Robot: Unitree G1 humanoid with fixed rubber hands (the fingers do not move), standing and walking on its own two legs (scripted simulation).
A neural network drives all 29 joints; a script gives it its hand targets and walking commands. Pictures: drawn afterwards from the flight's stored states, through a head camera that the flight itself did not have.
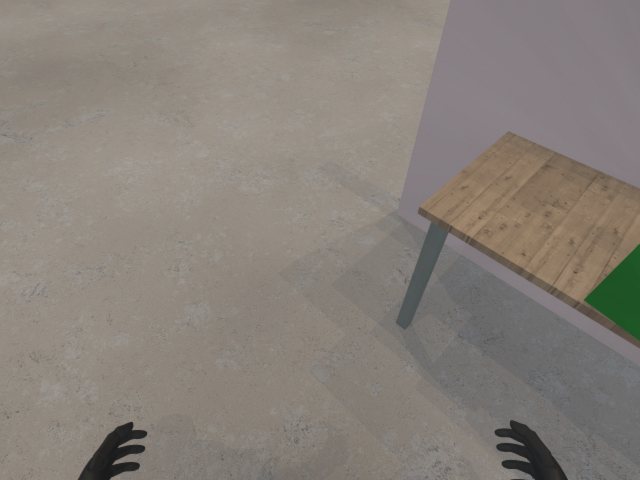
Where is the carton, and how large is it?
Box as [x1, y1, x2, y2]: [584, 244, 639, 340]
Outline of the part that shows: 639,244 584,299 639,340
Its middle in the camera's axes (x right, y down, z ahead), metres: +0.71 +0.07 +0.67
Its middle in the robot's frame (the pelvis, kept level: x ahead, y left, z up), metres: +0.45 -0.71 -0.06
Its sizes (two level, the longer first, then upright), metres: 0.249 0.248 0.245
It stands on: a table, 0.57 m high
